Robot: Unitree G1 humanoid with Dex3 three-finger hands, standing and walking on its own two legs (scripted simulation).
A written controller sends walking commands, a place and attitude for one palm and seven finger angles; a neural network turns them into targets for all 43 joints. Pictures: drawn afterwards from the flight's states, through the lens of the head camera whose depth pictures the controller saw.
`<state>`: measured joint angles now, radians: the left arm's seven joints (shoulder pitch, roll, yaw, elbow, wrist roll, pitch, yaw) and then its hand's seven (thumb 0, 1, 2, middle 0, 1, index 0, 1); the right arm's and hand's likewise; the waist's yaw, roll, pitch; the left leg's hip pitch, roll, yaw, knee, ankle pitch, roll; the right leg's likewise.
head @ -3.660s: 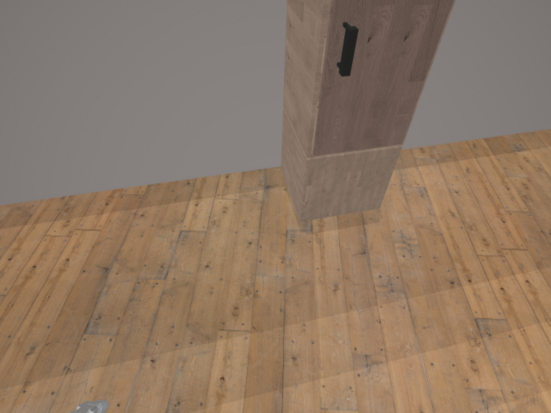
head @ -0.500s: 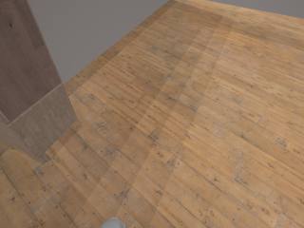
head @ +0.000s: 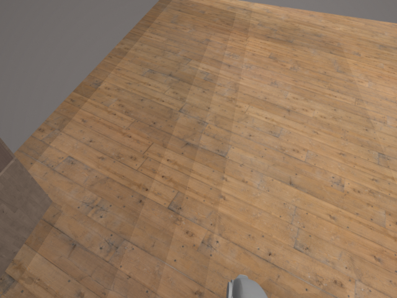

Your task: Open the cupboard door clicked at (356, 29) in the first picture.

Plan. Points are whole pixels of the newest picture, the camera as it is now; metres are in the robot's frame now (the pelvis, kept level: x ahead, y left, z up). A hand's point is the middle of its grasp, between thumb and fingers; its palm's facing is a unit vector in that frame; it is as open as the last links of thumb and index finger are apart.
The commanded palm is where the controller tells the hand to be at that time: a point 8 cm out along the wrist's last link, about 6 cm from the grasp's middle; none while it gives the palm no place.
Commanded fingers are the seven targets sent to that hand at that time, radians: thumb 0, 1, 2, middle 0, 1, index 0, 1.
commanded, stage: walk to a spot facing it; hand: left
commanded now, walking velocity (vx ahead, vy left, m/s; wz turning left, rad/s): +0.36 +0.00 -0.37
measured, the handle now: out of the picture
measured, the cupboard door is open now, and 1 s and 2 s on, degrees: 0 0 0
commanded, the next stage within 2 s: turn to face it in 0.70 s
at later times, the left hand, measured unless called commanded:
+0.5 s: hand (141, 246) +0.27 +0.15 -0.17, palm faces -0.06 -0.98 -0.21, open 7.3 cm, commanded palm none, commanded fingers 0.00 0.90 0.90 -0.20 -0.30 -0.20 -0.30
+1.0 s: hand (158, 169) +0.52 +0.14 -0.17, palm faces -0.19 -0.96 -0.19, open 7.4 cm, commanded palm none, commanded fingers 0.00 0.90 0.90 -0.20 -0.30 -0.20 -0.30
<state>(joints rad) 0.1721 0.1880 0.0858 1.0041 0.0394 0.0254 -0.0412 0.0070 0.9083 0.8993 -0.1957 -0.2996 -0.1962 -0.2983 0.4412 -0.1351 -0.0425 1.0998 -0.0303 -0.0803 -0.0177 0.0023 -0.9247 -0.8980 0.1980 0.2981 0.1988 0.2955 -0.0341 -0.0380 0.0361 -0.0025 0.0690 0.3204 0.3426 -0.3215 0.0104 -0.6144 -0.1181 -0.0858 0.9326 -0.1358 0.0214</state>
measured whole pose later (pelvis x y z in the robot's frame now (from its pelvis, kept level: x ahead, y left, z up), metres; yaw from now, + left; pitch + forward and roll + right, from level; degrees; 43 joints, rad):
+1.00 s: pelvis +0.40 -0.02 +0.00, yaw -12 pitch -1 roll +0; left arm 0.17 0.18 0.06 1.03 0.02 0.00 0.01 0.01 0.91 0.90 -0.20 -0.30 -0.20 -0.30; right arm 0.33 -0.14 -0.04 1.10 -0.03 -0.04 -0.02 -0.01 -0.94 -0.90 0.20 0.30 0.20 0.30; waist -0.04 -0.02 0.05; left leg -0.17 0.09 0.25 0.48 -0.28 0.02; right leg -0.39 -0.10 -0.10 0.71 -0.25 0.04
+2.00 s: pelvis +0.42 -0.07 +0.00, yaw +24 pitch -1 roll +2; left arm 0.24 0.18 0.03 0.89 0.03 0.01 0.02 0.01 0.90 0.90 -0.20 -0.30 -0.20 -0.30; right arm 0.16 -0.26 -0.09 0.92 -0.03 0.09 0.04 0.01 -0.91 -0.90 0.20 0.30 0.20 0.30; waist -0.01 0.02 0.08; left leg -0.49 0.03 0.03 1.06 -0.40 -0.07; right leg -0.21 -0.13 -0.22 0.52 -0.30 -0.01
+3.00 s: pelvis +0.39 -0.07 -0.02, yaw +61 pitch +0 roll +1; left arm 0.23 0.26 0.06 0.91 0.02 0.05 0.01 0.01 0.90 0.90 -0.21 -0.30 -0.21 -0.30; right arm 0.15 -0.25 -0.07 0.90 -0.02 0.04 0.04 0.01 -0.91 -0.90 0.20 0.30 0.20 0.30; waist 0.00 -0.05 0.09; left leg -0.32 0.02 0.08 0.65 -0.33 0.01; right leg -0.34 -0.20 -0.19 0.85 -0.52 0.07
